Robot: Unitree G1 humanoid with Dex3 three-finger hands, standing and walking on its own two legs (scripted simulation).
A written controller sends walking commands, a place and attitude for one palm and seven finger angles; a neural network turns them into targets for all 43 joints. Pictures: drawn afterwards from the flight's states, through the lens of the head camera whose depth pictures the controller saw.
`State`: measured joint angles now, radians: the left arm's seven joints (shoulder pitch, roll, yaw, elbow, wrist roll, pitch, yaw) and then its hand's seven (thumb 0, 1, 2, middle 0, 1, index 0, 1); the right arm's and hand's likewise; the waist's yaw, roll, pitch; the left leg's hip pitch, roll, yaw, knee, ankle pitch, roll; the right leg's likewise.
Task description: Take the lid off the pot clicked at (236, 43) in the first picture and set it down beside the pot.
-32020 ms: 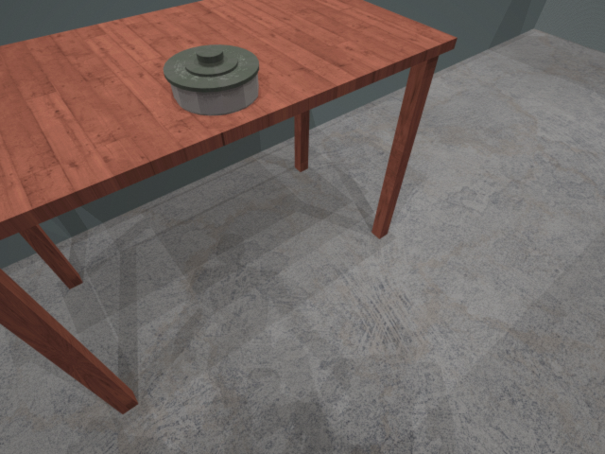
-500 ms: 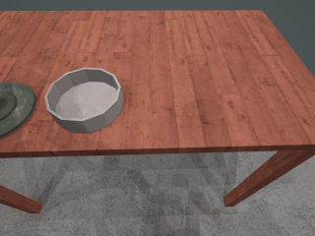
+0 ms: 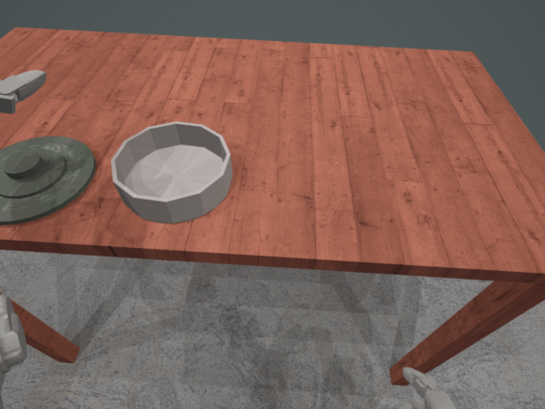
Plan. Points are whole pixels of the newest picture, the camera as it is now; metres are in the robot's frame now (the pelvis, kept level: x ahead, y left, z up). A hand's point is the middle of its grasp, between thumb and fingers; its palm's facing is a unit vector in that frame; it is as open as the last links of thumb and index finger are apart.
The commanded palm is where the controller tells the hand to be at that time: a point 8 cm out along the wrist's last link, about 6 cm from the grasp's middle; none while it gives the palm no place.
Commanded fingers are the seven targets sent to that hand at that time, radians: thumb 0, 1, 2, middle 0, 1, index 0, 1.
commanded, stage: draw the hand back to the body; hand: left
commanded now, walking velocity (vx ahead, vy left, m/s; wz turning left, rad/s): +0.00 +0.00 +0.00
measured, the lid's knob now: (23, 164) +0.42 +0.43 +0.11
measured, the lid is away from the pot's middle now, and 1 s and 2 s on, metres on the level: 0.23 0.23 0.23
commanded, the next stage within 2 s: step back with the hand held close in 1.56 s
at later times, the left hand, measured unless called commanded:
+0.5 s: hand out of the picture +0.32 +0.29 +0.31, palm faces +0.61 -0.77 -0.19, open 9.0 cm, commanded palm +0.26 +0.32 +0.30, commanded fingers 0.00 0.67 0.89 -0.26 -0.38 -0.26 -0.38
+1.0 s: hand out of the picture +0.24 +0.25 +0.30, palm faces +0.56 -0.80 -0.19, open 7.4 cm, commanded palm +0.18 +0.28 +0.29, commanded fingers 0.00 0.90 0.90 -0.20 -0.30 -0.20 -0.30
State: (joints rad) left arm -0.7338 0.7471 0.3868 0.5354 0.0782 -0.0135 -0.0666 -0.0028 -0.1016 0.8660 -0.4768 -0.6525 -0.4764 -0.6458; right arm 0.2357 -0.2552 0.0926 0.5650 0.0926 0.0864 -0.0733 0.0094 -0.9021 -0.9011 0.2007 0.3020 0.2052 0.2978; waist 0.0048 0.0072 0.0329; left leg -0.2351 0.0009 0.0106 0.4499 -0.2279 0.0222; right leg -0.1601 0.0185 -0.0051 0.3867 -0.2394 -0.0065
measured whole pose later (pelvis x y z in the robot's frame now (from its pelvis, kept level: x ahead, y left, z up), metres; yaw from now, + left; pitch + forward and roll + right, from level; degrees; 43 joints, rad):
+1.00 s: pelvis -0.01 -0.02 +0.00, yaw -1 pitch -6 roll -1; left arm -0.06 0.42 0.50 -0.29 -0.13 -0.10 0.08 0.01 0.88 0.90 -0.22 -0.31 -0.22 -0.30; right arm 0.14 -0.23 0.04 0.71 0.02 -0.07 -0.07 0.01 -0.90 -0.90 0.20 0.30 0.20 0.30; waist 0.07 0.06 0.05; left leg -0.06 0.03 0.01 0.36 -0.19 -0.01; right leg 0.00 0.05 0.00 0.30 -0.20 -0.04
